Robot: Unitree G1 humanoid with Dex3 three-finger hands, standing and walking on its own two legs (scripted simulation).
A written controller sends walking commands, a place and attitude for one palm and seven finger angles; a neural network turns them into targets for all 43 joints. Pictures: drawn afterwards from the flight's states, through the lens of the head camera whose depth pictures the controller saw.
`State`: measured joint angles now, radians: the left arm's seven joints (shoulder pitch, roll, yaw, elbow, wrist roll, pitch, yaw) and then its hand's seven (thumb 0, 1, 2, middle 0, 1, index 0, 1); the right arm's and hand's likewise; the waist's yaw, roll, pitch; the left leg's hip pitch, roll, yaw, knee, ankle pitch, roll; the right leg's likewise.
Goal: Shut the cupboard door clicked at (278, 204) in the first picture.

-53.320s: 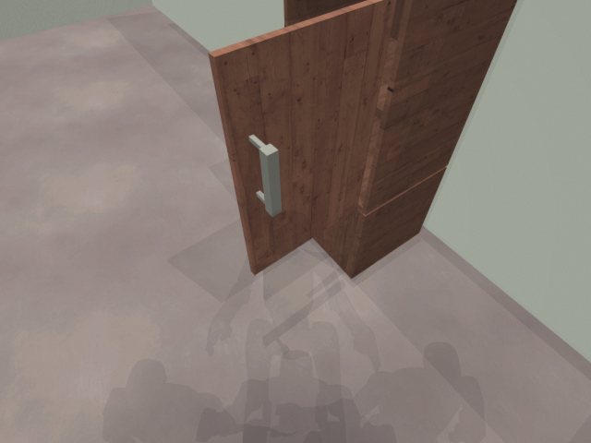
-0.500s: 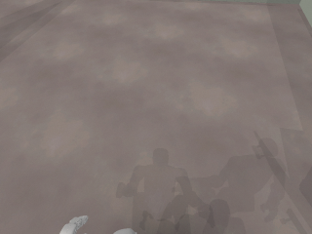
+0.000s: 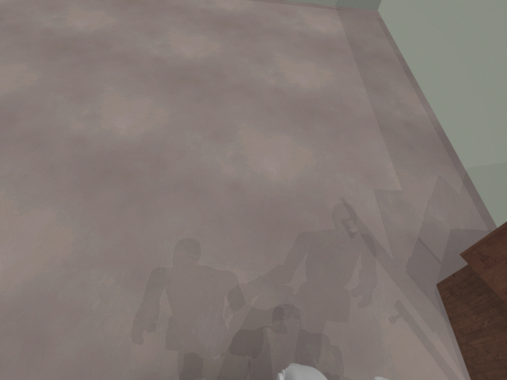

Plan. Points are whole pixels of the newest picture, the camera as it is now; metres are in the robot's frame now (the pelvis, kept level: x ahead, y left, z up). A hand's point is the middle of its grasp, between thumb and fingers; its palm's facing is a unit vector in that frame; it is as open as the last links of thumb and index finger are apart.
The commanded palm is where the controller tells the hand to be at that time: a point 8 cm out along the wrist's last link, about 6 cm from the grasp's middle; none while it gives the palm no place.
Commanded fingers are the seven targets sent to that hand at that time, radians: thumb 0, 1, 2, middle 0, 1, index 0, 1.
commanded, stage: turn to face it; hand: left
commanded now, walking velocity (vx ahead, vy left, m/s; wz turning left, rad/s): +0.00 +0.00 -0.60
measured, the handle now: out of the picture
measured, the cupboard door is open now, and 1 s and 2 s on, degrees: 27 27 27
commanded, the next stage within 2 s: take the last steps up to it in 1.66 s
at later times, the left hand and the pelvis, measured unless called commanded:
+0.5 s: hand (186, 370) +0.15 +0.12 -0.15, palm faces -0.27 -0.93 -0.26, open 7.4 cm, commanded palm none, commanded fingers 0.00 0.90 0.90 -0.20 -0.30 -0.20 -0.30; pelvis +0.00 -0.05 +0.00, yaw -17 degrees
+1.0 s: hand (178, 328) +0.22 +0.15 -0.17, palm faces -0.52 -0.83 -0.20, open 7.4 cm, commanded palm none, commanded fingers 0.00 0.90 0.90 -0.20 -0.30 -0.20 -0.30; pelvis +0.04 +0.01 +0.01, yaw -36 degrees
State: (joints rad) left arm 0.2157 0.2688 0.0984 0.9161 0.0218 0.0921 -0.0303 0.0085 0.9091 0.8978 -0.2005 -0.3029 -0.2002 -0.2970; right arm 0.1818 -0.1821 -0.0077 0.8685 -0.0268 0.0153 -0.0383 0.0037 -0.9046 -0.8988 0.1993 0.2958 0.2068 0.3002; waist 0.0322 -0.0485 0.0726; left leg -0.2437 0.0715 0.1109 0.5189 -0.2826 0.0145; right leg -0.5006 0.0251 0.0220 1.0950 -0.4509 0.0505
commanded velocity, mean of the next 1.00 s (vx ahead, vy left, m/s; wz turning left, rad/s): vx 0.00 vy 0.00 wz -0.60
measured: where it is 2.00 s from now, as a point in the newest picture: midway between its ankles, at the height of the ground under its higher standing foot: outside the picture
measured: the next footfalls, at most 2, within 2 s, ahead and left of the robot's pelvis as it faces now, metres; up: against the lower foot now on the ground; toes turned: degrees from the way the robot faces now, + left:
right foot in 0.28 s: +0.02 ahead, -0.15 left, +0.00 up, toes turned -16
left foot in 0.74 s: +0.11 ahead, +0.07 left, +0.00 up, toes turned -24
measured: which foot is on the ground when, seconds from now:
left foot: down 0.00-0.28, up 0.30-0.72, down 0.74-1.00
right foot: up 0.00-0.26, down 0.28-0.74, up 0.76-1.00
